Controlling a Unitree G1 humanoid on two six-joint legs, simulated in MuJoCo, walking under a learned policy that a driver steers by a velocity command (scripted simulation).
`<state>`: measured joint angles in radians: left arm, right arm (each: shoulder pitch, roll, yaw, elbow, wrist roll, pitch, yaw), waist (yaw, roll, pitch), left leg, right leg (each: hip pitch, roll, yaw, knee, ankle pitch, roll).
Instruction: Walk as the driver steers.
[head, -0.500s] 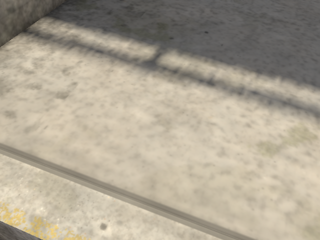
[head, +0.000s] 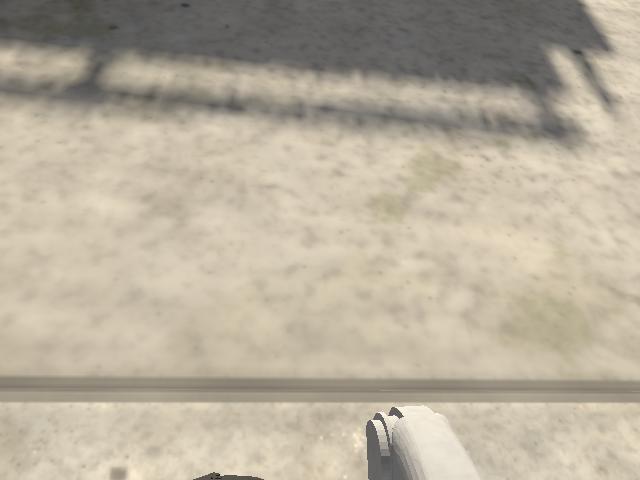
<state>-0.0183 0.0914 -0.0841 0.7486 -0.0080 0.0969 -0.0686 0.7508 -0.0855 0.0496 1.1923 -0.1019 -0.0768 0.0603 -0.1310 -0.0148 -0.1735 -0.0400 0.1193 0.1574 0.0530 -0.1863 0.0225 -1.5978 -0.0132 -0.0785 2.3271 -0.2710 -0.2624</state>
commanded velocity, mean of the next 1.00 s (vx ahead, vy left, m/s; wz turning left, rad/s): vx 0.50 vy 0.00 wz -0.28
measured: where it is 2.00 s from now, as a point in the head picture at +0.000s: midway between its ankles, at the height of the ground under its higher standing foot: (272, 207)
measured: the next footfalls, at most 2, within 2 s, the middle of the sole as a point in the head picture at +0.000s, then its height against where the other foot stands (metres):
right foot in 0.18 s outside the picture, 0.23 m higher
left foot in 0.68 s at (141, 469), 0.23 m higher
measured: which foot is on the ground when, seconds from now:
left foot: down 0.00-0.16, up 0.18-0.66, down 0.68-1.00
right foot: up 0.00-0.16, down 0.18-0.72, up 0.74-1.00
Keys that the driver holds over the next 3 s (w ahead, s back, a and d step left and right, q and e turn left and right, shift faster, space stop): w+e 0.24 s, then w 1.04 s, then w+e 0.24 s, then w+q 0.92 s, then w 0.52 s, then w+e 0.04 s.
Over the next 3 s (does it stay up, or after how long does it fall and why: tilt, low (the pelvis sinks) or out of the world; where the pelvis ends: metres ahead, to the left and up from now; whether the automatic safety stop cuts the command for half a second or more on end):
stays up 1.46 -0.02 0.43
